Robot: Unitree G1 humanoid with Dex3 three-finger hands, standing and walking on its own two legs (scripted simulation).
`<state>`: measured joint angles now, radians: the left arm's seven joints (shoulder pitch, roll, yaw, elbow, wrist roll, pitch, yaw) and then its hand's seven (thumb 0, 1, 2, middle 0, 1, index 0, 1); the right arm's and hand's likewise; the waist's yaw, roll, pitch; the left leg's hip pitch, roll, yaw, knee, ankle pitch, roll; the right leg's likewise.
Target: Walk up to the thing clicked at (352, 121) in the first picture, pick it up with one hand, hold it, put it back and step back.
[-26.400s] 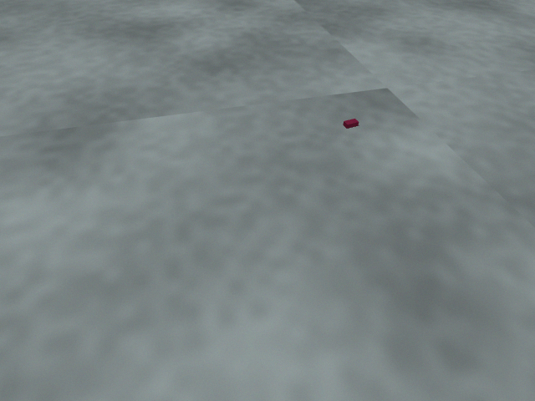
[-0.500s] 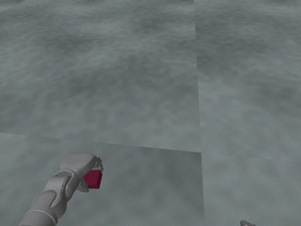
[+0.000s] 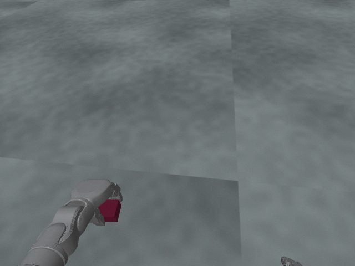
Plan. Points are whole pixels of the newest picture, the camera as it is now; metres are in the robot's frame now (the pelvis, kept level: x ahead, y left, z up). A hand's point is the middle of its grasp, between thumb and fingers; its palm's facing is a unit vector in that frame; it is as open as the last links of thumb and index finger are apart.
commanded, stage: hold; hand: left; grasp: from above
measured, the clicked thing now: (101, 210) +0.31 +0.23 -0.07
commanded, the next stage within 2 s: crouch in 0.26 s
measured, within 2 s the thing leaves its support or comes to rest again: neither
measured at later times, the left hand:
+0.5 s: hand (98, 209) +0.29 +0.23 -0.04, palm faces -0.46 -0.04 -0.89, open 7.5 cm
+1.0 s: hand (120, 219) +0.35 +0.23 -0.24, palm faces -0.41 +0.05 -0.91, open 7.5 cm
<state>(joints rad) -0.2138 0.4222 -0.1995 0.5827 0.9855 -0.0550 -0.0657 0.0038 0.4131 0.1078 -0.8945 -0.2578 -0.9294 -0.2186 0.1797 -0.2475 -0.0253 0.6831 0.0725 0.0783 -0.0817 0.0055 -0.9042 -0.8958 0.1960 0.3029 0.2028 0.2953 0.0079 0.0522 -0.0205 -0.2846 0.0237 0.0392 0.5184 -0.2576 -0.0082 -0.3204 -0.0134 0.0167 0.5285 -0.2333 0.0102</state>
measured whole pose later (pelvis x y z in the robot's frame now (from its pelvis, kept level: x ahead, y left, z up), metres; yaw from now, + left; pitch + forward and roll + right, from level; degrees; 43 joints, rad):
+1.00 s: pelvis -0.04 +0.01 -0.14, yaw +1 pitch +25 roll -2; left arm -0.66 0.42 -0.13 1.18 1.18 -0.09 0.32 0.00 0.37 0.15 -0.92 -0.24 -0.95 -0.21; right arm 0.25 -0.27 -0.08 0.72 -0.02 0.04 -0.03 0.00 -0.90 -0.89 0.20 0.30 0.20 0.30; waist -0.12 0.03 -0.18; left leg -1.28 0.03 -0.01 1.38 -0.54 0.00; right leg -1.28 -0.01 -0.01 1.33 -0.49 0.02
